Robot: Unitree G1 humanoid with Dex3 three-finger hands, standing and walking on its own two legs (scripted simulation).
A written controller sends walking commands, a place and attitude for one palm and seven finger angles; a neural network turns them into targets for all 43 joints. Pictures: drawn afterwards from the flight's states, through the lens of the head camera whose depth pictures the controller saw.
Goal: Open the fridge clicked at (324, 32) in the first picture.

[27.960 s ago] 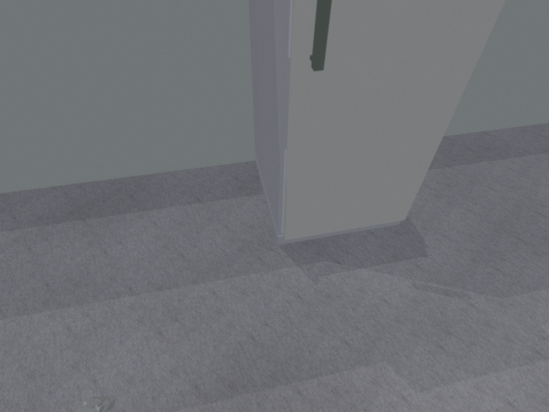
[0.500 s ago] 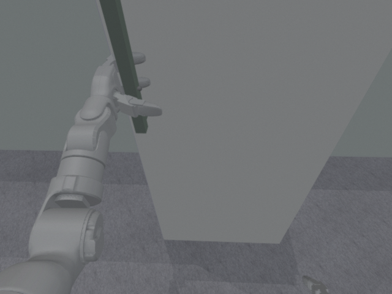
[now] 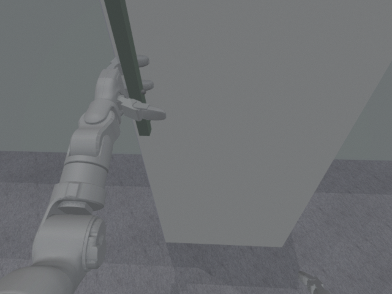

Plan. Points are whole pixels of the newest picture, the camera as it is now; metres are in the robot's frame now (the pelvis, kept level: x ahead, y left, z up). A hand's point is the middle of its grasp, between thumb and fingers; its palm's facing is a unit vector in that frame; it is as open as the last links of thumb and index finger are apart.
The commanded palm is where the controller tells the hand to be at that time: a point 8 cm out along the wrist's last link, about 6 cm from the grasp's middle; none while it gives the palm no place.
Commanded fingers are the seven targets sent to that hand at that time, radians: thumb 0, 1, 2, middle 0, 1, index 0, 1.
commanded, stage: grip the handle and tug to test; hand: left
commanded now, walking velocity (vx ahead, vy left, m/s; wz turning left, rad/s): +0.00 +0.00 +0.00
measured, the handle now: (132, 59) +0.48 +0.15 +0.27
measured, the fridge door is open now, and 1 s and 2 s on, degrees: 0 0 1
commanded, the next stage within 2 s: pull the door a little, standing still in 1.42 s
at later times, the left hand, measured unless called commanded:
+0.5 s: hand (142, 91) +0.43 +0.12 +0.23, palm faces +0.01 -1.00 +0.00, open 8.7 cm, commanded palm +0.41 +0.17 +0.23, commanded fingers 0.00 0.71 0.82 -0.43 -1.37 -0.43 -1.37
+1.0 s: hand (142, 91) +0.43 +0.13 +0.23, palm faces +0.01 -1.00 +0.01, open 5.8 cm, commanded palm +0.40 +0.17 +0.23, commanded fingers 0.00 0.90 0.90 -0.45 -1.40 -0.45 -1.40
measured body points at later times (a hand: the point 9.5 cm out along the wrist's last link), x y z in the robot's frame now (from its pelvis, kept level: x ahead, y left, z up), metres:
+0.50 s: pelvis +0.00 +0.00 +0.00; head -0.02 -0.02 +0.45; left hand +0.42 +0.18 +0.23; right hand +0.13 -0.24 -0.11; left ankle +0.03 +0.11 -0.74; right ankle -0.06 -0.09 -0.74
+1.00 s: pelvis +0.00 +0.00 +0.00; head -0.01 -0.02 +0.45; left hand +0.42 +0.18 +0.23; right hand +0.13 -0.25 -0.11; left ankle +0.03 +0.11 -0.74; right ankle -0.06 -0.09 -0.74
